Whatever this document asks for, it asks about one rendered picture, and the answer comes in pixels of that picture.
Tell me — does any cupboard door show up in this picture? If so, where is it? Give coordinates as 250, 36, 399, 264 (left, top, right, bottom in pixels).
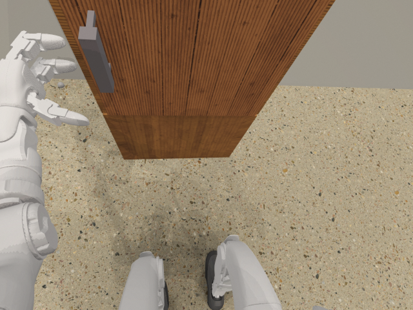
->
58, 0, 331, 116

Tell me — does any robot right thigh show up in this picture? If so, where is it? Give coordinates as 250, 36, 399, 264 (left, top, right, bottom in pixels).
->
217, 241, 282, 310

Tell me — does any robot left thigh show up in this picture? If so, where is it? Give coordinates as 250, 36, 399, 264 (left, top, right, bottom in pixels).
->
118, 256, 165, 310

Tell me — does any robot thigh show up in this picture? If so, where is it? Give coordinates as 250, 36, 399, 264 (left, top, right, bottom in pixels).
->
217, 241, 282, 310
118, 256, 165, 310

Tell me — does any robot left hand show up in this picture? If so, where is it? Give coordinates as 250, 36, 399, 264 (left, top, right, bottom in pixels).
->
0, 31, 90, 126

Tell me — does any handle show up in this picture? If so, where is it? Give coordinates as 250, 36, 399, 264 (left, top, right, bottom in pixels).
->
78, 10, 114, 93

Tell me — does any left robot forearm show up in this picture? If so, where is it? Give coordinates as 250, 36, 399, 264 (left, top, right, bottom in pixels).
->
0, 106, 45, 209

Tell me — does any robot left upper arm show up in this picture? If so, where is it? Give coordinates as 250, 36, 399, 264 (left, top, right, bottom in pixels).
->
0, 202, 58, 310

